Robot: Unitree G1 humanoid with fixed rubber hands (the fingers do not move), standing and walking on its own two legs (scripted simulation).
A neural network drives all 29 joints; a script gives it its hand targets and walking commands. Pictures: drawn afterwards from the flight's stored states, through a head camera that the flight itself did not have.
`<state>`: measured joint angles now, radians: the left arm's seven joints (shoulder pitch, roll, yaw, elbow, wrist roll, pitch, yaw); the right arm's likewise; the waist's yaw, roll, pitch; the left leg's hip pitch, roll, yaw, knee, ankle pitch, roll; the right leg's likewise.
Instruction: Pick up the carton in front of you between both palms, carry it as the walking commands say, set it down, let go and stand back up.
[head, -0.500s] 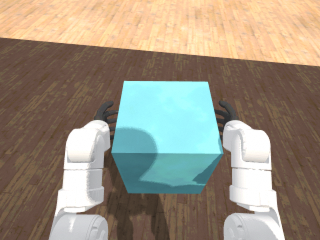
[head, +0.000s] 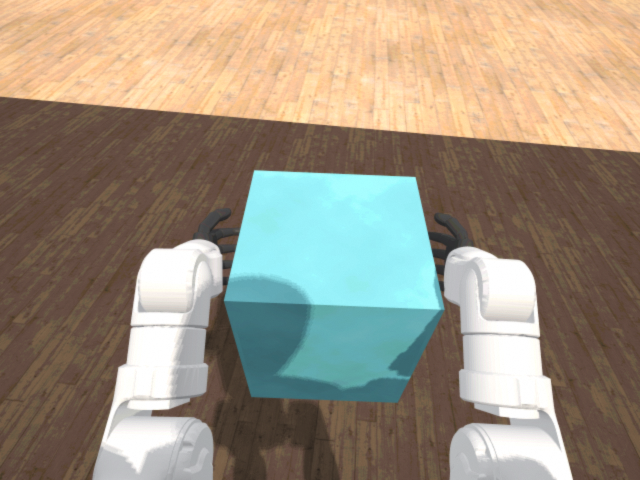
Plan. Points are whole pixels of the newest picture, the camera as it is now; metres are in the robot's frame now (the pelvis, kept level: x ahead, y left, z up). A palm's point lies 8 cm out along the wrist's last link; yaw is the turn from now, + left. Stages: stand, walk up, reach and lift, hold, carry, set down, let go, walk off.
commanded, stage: carry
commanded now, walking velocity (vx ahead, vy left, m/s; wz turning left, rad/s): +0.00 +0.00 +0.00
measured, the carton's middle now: (329, 292) +0.36 +0.00 +0.04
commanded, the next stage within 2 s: none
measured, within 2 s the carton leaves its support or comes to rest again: neither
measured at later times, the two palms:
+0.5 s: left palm (192, 274) +0.32 +0.15 +0.13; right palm (465, 281) +0.32 -0.15 +0.13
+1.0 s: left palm (185, 279) +0.31 +0.16 +0.13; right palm (457, 285) +0.32 -0.14 +0.13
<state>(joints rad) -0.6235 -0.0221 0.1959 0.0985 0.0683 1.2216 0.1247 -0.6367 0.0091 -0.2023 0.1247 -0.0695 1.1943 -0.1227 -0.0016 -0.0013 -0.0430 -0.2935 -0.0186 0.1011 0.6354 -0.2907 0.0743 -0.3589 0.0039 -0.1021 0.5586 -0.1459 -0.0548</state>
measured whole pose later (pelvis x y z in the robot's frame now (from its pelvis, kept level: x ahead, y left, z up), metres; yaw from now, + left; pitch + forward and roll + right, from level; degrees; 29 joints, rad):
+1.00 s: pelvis -0.03 +0.01 +0.00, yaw +0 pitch +2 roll +0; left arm -0.65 -0.01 0.19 0.19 0.07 1.24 0.12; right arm -0.66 -0.01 -0.20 0.22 -0.07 1.21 -0.12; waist 0.00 0.00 -0.08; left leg -0.30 -0.02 0.12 0.63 -0.24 0.10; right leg -0.36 -0.02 -0.10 0.52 -0.08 -0.04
